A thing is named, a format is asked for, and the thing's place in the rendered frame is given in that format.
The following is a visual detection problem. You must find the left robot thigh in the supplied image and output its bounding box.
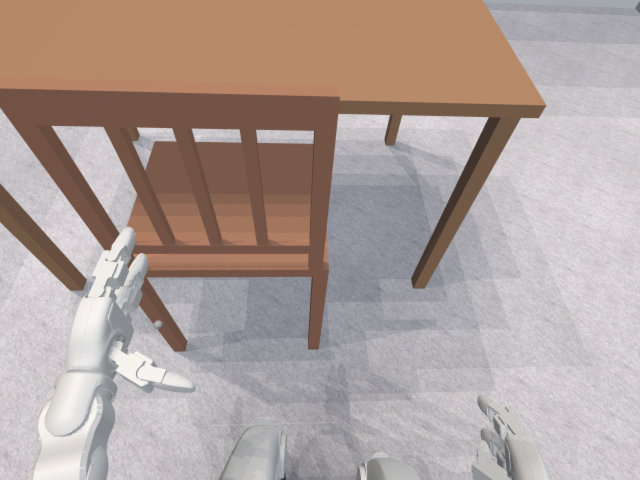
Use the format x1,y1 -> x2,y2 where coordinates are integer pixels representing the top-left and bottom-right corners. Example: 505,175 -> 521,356
219,425 -> 287,480

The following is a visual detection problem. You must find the robot left forearm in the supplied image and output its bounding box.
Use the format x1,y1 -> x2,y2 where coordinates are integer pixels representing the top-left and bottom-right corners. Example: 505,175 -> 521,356
29,370 -> 118,480

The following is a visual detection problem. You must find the chair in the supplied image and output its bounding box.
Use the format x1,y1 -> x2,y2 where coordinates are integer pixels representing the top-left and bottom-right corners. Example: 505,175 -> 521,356
0,77 -> 340,352

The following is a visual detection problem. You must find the robot thigh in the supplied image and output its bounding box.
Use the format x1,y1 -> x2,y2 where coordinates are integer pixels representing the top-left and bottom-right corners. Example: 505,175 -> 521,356
356,458 -> 421,480
219,425 -> 287,480

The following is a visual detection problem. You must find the robot left hand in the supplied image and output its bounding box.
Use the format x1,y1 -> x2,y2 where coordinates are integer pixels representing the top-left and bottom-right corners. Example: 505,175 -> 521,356
66,227 -> 195,393

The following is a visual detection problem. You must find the right robot thigh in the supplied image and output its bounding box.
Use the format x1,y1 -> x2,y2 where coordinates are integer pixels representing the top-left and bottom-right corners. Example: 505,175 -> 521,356
356,458 -> 421,480

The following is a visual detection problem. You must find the table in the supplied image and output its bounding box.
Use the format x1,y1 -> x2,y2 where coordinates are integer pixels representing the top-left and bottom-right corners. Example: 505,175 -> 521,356
0,0 -> 547,291

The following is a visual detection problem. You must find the robot right hand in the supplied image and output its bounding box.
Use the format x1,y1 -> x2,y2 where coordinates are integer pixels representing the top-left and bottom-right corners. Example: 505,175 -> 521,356
471,395 -> 551,480

